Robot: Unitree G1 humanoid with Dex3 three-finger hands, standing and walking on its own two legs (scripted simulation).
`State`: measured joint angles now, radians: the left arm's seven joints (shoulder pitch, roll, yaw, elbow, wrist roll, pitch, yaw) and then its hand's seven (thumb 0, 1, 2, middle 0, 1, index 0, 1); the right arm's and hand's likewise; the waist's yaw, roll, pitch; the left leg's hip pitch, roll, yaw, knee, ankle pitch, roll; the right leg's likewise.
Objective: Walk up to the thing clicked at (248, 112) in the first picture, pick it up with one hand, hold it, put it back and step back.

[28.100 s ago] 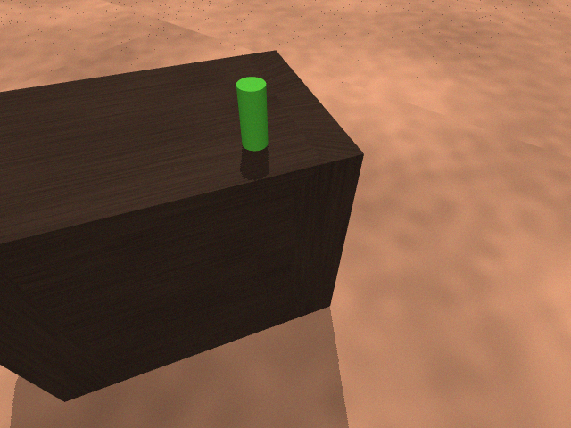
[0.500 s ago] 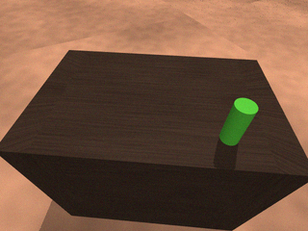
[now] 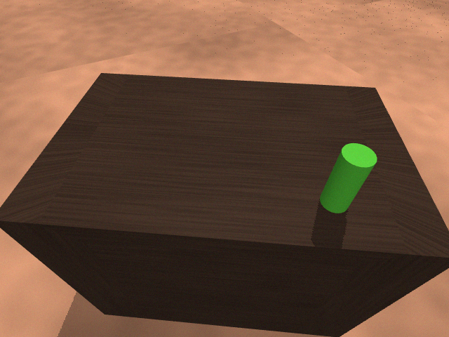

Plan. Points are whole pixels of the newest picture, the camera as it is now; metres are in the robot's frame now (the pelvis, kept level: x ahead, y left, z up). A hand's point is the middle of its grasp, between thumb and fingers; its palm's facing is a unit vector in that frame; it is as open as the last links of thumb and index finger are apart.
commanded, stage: stand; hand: right
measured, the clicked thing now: (345, 180) +0.41 -0.23 +0.04
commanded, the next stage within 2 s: step back in 0.22 s
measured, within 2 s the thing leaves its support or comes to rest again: neither
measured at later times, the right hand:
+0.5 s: hand out of the picture +0.05 -0.26 -0.16, palm faces -0.03 +0.91 -0.41, open 7.4 cm
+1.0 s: hand out of the picture -0.03 -0.23 -0.18, palm faces +0.03 +0.93 -0.36, open 7.4 cm
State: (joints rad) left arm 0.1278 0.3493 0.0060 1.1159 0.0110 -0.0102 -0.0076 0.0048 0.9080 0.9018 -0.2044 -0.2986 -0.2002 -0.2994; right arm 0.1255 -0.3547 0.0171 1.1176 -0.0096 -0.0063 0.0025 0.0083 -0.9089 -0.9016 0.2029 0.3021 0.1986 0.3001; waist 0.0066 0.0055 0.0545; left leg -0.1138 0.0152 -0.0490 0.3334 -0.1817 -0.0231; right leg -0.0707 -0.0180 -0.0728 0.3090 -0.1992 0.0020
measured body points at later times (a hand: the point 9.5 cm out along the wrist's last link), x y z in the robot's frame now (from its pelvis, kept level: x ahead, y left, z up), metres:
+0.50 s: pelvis -0.04 +0.03 -0.02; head +0.02 +0.04 +0.42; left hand +0.08 +0.35 -0.15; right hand +0.05 -0.30 -0.14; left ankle -0.05 +0.16 -0.73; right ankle -0.02 -0.12 -0.75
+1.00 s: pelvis -0.12 +0.04 -0.03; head -0.06 +0.02 +0.42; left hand -0.01 +0.34 -0.14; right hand -0.03 -0.28 -0.16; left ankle -0.10 +0.17 -0.70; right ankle -0.13 -0.07 -0.75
